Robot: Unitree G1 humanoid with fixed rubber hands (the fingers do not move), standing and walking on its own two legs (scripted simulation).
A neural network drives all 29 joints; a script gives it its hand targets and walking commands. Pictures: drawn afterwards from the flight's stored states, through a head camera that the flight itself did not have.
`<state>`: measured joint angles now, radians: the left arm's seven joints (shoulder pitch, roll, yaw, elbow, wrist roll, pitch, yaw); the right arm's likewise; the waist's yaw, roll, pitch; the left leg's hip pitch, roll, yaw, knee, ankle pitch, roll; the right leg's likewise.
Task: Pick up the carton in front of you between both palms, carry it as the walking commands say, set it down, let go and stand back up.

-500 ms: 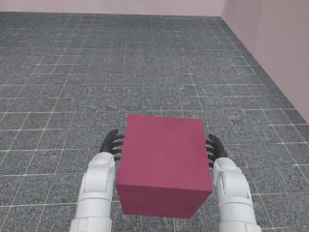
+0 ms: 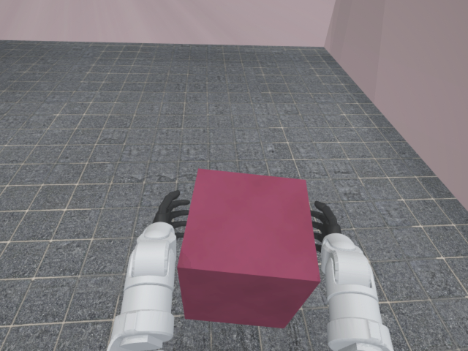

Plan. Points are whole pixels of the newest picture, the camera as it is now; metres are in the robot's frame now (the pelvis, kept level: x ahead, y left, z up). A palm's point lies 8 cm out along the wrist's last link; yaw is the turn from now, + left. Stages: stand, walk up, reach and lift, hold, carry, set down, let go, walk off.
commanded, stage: set down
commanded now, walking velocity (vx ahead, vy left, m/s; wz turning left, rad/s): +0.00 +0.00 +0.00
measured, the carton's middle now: (243, 251) +0.31 +0.00 -0.03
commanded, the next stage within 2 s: none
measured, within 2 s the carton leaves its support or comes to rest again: neither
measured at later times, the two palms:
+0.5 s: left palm (171, 251) +0.35 +0.16 -0.09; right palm (303, 253) +0.35 -0.14 -0.09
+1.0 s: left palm (179, 264) +0.39 +0.16 -0.24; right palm (287, 265) +0.40 -0.14 -0.23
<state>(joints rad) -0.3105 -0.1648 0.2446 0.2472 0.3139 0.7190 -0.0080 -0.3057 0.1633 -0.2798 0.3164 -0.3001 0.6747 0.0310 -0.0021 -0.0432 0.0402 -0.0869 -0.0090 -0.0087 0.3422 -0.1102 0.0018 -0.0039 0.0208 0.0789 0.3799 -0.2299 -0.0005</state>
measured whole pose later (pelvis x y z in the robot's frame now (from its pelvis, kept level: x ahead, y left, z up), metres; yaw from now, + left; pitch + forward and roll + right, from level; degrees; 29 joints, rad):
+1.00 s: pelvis -0.05 +0.01 -0.17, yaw -2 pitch +41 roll -2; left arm -0.81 -0.10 0.48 0.58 0.30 0.23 0.02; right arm -0.83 0.06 -0.48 0.69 -0.25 0.20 -0.01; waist 0.01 -0.05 -0.19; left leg -1.65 -0.06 -0.09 1.30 -0.35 -0.03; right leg -1.56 0.11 0.09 1.35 -0.50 0.04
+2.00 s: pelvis -0.08 +0.00 -0.38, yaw -5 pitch +44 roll +0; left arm -1.26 0.15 0.46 0.77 0.09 0.24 0.08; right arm -1.39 -0.18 -0.20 0.99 -0.03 0.21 -0.15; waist 0.10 -0.04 0.18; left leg -2.30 -0.06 -0.07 2.03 -0.50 -0.08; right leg -2.23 0.22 0.07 2.11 -0.65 0.08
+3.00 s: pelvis -0.08 +0.00 -0.40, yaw -3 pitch +39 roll +2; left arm -1.35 0.24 0.53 1.00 0.14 0.15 -0.03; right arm -1.47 -0.17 -0.31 1.07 -0.19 0.14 -0.02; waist 0.08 -0.01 0.30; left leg -2.28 -0.04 -0.04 2.12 -0.52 -0.07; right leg -2.23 0.14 0.04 2.22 -0.67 0.04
